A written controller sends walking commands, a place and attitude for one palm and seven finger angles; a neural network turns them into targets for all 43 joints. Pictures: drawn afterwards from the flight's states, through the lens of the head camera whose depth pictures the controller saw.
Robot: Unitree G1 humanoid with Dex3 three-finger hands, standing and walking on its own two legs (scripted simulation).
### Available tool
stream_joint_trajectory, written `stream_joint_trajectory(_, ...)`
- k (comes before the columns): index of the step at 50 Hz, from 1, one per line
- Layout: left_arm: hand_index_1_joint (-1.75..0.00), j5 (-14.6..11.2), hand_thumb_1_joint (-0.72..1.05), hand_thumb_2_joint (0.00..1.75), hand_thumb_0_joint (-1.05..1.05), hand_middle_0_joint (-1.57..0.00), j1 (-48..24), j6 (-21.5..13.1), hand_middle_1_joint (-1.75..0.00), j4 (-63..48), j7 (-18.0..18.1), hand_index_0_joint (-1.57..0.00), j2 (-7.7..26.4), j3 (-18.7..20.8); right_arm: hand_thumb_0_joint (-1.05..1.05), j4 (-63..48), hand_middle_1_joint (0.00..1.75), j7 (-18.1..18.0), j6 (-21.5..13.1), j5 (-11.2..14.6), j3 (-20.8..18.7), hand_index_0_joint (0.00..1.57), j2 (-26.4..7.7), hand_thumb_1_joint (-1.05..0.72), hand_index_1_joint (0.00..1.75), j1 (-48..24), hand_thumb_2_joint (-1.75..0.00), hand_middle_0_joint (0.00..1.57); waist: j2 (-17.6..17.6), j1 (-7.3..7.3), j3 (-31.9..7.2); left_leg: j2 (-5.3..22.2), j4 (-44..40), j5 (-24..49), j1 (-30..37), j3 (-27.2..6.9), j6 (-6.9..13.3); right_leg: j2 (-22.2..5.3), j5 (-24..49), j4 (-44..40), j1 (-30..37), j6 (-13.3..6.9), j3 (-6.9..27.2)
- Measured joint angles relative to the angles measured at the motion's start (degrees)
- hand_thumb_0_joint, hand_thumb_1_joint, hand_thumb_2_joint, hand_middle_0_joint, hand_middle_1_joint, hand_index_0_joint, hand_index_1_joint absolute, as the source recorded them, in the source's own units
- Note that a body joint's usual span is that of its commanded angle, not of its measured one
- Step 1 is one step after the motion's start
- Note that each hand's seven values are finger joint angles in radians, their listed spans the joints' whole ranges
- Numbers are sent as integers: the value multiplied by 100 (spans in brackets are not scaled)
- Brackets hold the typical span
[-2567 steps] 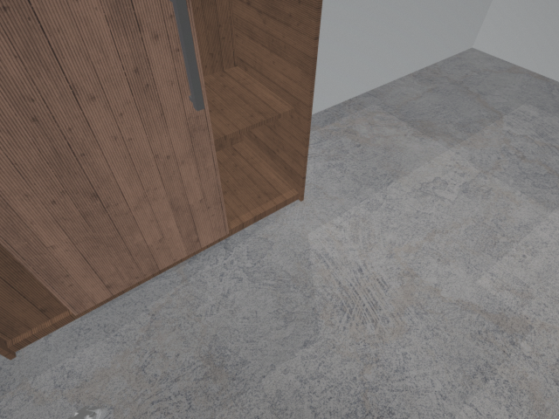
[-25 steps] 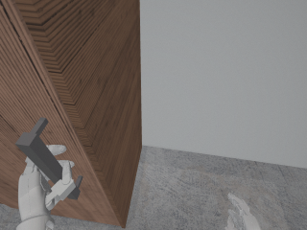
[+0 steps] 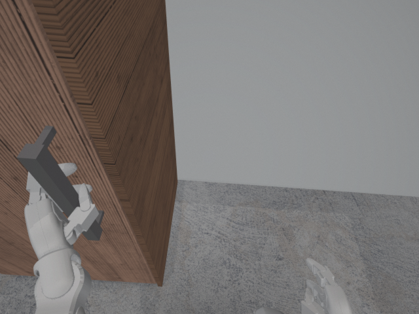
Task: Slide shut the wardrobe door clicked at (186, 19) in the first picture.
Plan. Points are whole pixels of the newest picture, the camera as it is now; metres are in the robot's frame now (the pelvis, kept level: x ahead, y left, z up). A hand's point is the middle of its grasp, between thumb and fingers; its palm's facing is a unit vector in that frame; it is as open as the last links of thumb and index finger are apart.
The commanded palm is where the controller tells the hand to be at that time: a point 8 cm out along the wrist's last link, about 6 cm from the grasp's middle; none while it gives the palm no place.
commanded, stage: step sideways, sliding the door along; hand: left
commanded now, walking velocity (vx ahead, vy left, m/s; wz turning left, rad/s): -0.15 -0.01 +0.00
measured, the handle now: (75, 193) +0.26 +0.29 +0.08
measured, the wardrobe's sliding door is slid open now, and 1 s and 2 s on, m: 0.00 0.00 0.00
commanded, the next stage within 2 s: none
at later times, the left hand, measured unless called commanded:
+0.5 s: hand (83, 214) +0.22 +0.25 +0.09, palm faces +0.38 -0.92 -0.09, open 6.0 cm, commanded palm +0.19 +0.23 +0.08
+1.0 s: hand (68, 220) +0.21 +0.27 +0.09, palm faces +0.00 -0.99 -0.12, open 6.4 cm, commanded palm +0.19 +0.31 +0.07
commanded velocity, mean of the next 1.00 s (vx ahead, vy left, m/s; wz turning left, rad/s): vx -0.17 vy -0.23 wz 0.13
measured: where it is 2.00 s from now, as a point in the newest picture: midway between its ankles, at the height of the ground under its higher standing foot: outside the picture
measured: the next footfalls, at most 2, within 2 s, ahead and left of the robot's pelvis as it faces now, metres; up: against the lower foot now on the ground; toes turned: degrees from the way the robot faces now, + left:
right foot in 0.46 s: -0.05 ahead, -0.05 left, +0.00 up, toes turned +1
left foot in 0.74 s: +0.02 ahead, +0.15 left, +0.01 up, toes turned -3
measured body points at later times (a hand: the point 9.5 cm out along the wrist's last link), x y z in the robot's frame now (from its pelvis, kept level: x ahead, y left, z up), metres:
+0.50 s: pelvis -0.06 +0.06 -0.02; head -0.04 +0.06 +0.43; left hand +0.19 +0.30 +0.10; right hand +0.17 -0.13 -0.09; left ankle +0.04 +0.09 -0.74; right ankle -0.09 -0.04 -0.75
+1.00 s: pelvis -0.15 +0.14 +0.01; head -0.09 +0.17 +0.45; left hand +0.20 +0.32 +0.10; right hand -0.05 -0.09 -0.10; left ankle -0.02 +0.16 -0.74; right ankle -0.17 -0.03 -0.63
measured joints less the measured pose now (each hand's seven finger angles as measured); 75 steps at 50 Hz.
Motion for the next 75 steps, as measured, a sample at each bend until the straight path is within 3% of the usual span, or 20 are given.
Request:
stream_joint_trajectory(18, -140, 208, 75, 77, 4, -37, -838, 375, -140, 728, -86, -29, -108, -709, 1, 64, 30, 103, 300, -91, 133, 20, -63, -90, 30, -456, -90, 21, -36, 167, -318, -629, -936, 775, -42, 280, 306, 203, -457, -1898, 1138, -357, -404)
stream_joint_trajectory(23, -140, 101, 75, 78, 3, -41, -952, 359, -140, 797, -441, -27, 280, -772, 1, -171, 30, 131, 503, -112, 127, 21, -12, -90, 30, -537, -90, 21, -218, 2, -483, -977, -413, 553, -629, 463, -382, 239, 208, -3930, 1631, -839, 44)
stream_joint_trajectory(25, -140, 133, 75, 79, 3, -42, -1001, 252, -140, 789, -547, -26, 215, -819, 1, -132, 30, 144, 589, -105, 118, 21, -135, -90, 30, -587, -90, 21, 17, -69, -435, -841, 311, 151, -980, 429, -544, 322, 615, -3713, 1450, -621, 36)
stream_joint_trajectory(26, -140, 154, 76, 79, 3, -42, -995, 195, -140, 784, -607, -24, 188, -874, 1, -83, 30, 146, 635, -84, 91, 21, -158, -90, 30, -546, -90, 21, 103, -109, -417, -790, 426, 181, -995, 405, -491, 365, 586, -3581, 1435, -464, 2)
stream_joint_trajectory(29, -140, 214, 76, 80, 2, -41, -1038, -87, -140, 842, -806, -24, 253, -997, 1, 70, 30, 58, 680, -70, 43, 21, -137, -90, 30, -415, -90, 21, 63, -114, -317, -814, 297, 280, -868, 509, 372, 394, -138, -2721, 1110, -335, 120)
stream_joint_trajectory(30, -140, 195, 75, 79, 2, -41, -1086, -149, -140, 915, -848, -24, 268, -1045, 1, 114, 30, 31, 681, -105, 22, 20, -151, -91, 30, -392, -90, 21, 107, -142, -243, -804, 137, 351, -770, 505, 383, 436, -387, -2241, 937, -358, 190)
stream_joint_trajectory(34, -140, 164, 74, 77, 2, -39, -1298, -67, -139, 1303, -1077, -25, 251, -1311, 1, 54, 30, 49, 715, -157, -211, 20, -232, -91, 30, -87, -90, 21, 446, -255, -112, -676, -566, 814, -402, 461, -1255, 444, -765, -2395, 1040, -608, -195)
stream_joint_trajectory(35, -140, 182, 73, 76, 2, -39, -1368, -67, -137, 1293, -1171, -25, 337, -1332, 1, 29, 30, 70, 669, -62, -212, 20, -197, -91, 30, -21, -90, 21, 271, -252, -164, -755, 140, 325, -691, 366, -1253, 302, -459, -2888, 1076, -832, -180)
stream_joint_trajectory(36, -140, 186, 72, 76, 1, -39, -1406, -153, -137, 1197, -1291, -25, 464, -1259, 1, 10, 30, 82, 621, -37, -151, 20, -145, -90, 30, -28, -90, 21, -46, -180, -200, -875, 998, -500, -950, 138, -667, 97, 96, -3200, 957, -1000, -20)
stream_joint_trajectory(37, -140, 175, 71, 76, 0, -39, -1409, -273, -137, 1014, -1379, -24, 593, -1111, 1, -62, 30, 61, 590, -100, -52, 21, -117, -90, 30, -100, -90, 21, -327, -80, -171, -874, 1192, -861, -906, -96, -478, -81, 581, -3027, 678, -872, 133)
stream_joint_trajectory(39, -140, 115, 71, 77, -1, -40, -1612, -477, -137, 820, -1399, -24, 722, -886, 1, -133, 30, 11, 564, -256, -35, 21, -108, -90, 30, -391, -90, 21, -419, -330, 204, -821, 1354, 103, -1035, 38, -215, -160, 105, -1735, 119, -322, 373)
stream_joint_trajectory(42, -140, 157, 67, 75, -3, -42, -1847, -507, -137, 900, -1452, -24, 875, -632, 1, 198, 30, 79, 704, -249, -114, 20, 73, -91, 30, -719, -90, 20, -329, -561, 607, -777, 1246, -115, -969, 48, 320, 239, -161, 29, -469, -139, 803)
stream_joint_trajectory(51, -140, 225, 67, 73, 3, -39, -2401, 71, -133, 1922, -1360, -30, 858, -789, 0, 482, 30, 16, 1036, -39, -149, 21, 238, -92, 30, -127, -90, 21, 184, -504, 377, -156, -1408, 852, -81, -273, -664, 629, 163, -317, -15, -89, -47)
stream_joint_trajectory(57, -140, 240, 67, 74, 3, -39, -2846, 135, -131, 2840, -1474, -30, 983, -773, 0, 614, 30, -40, 943, -239, -222, 21, 153, -91, 30, 33, -90, 21, -180, -580, -286, -467, -1946, 1381, -160, -139, -815, 808, -1406, -1975, 1456, -508, -504)
stream_joint_trajectory(60, -140, 152, 64, 76, 1, -40, -3190, 112, -133, 2812, -1597, -28, 1247, -543, 1, 495, 30, -40, 835, -226, -158, 21, 69, -91, 30, -196, -90, 21, -976, -432, -543, -919, 1251, -378, -1794, 143, -1062, 233, -999, -3554, 1755, -1429, -63)
stream_joint_trajectory(62, -139, 84, 65, 78, 0, -41, -3222, -58, -135, 2771, -1512, -27, 1137, -334, 1, 458, 30, -23, 846, -177, -211, 21, -172, -91, 30, -476, -90, 21, -500, -639, -224, -719, 3828, -1170, -2295, -426, -864, 356, -53, -2878, 1622, -899, -356)
stream_joint_trajectory(64, -137, 103, 65, 79, 0, -42, -3193, -208, -136, 2770, -1567, -25, 1093, -377, 1, 473, 30, -28, 869, -164, -255, 20, -184, -91, 30, -392, -90, 21, -318, -869, -125, -505, 4434, -1283, -2168, -690, -627, 450, -374, -2701, 1828, -546, -625)
stream_joint_trajectory(67, -136, 91, 65, 80, -1, -43, -3264, -466, -137, 2598, -1610, -25, 1033, -604, 1, 484, 30, -166, 797, -159, -129, 20, -182, -91, 30, -163, -90, 20, -471, -704, -35, -200, 2543, -791, -1298, -748, -378, 313, -769, -2182, 1672, -463, -679)
stream_joint_trajectory(72, -136, 22, 63, 78, -2, -44, -3288, -716, -139, 2292, -1630, -25, 1201, -422, 1, 733, 30, -184, 535, -273, -3, 20, 235, -91, 30, -552, -90, 20, -460, -663, 742, -239, 1698, -734, -881, -684, -381, 597, -555, 136, 399, -105, 183)
stream_joint_trajectory(75, -137, 50, 64, 76, -1, -44, -3290, -622, -137, 2274, -1659, -26, 1166, -374, 1, 676, 30, -173, 448, -281, 121, 20, 438, -91, 30, -528, -90, 20, -133, -619, 936, -37, 720, -112, -612, -949, -474, 567, 71, -473, 40, 21, 259)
